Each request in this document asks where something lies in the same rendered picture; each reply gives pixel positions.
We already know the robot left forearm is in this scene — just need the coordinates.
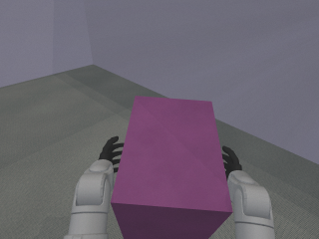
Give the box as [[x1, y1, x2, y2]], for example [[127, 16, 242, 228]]
[[64, 159, 115, 239]]

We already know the right robot hand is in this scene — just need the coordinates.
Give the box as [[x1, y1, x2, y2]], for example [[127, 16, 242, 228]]
[[222, 146, 242, 181]]

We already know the robot right forearm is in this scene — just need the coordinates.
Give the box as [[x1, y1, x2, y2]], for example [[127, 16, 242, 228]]
[[227, 170, 275, 239]]

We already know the carton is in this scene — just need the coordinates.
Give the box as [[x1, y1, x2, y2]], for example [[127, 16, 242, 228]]
[[111, 96, 233, 239]]

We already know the left robot hand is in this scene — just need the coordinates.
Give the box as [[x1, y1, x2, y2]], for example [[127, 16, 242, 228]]
[[99, 136, 124, 173]]

